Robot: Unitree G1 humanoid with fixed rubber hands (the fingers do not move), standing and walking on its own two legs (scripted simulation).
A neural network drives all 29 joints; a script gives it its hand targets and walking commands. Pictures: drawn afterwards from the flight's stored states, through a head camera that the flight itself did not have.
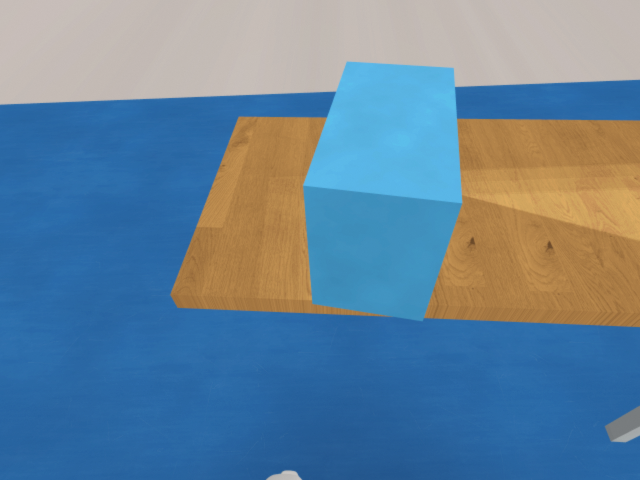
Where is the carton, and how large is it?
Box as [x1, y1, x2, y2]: [303, 61, 461, 320]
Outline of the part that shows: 347,61 303,184 312,303 422,320 461,205 453,68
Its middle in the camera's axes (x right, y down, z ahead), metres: +0.09 -0.08 +0.58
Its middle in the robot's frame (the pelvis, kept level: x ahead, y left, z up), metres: +0.51 -0.05 +0.09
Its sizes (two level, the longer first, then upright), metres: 0.302 0.162 0.230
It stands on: a table, 0.71 m high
